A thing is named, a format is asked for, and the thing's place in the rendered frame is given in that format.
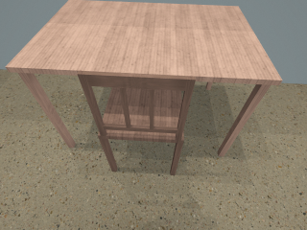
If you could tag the table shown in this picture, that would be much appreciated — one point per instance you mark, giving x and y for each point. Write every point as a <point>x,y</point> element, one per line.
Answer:
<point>212,43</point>

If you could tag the chair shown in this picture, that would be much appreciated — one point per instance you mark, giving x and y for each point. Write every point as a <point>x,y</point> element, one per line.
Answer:
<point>140,107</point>

